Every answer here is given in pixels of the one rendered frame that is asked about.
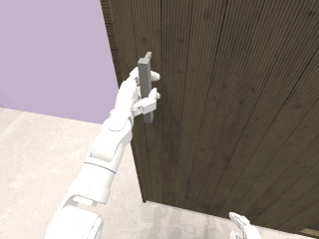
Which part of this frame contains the handle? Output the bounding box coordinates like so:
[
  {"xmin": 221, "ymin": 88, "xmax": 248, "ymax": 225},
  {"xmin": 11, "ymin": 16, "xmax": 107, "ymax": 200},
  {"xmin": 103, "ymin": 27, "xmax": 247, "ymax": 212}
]
[{"xmin": 137, "ymin": 52, "xmax": 154, "ymax": 123}]

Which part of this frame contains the right robot hand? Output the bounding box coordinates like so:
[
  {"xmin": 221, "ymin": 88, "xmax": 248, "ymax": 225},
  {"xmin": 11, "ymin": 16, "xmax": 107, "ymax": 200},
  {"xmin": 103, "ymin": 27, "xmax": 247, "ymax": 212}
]
[{"xmin": 229, "ymin": 212, "xmax": 262, "ymax": 239}]

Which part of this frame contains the left robot forearm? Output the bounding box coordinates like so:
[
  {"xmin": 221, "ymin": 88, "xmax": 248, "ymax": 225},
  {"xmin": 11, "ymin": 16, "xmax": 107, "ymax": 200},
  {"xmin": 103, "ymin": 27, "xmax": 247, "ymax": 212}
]
[{"xmin": 44, "ymin": 109, "xmax": 134, "ymax": 239}]

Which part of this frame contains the left robot upper arm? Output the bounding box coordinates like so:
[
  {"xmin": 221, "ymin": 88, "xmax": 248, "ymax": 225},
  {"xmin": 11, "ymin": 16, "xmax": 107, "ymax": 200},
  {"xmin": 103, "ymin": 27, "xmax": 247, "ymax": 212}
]
[{"xmin": 46, "ymin": 204, "xmax": 105, "ymax": 239}]

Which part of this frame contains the left robot hand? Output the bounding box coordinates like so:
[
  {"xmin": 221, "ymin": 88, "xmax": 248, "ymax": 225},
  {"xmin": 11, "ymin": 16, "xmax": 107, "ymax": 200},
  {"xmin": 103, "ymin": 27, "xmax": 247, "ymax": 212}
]
[{"xmin": 115, "ymin": 67, "xmax": 160, "ymax": 118}]

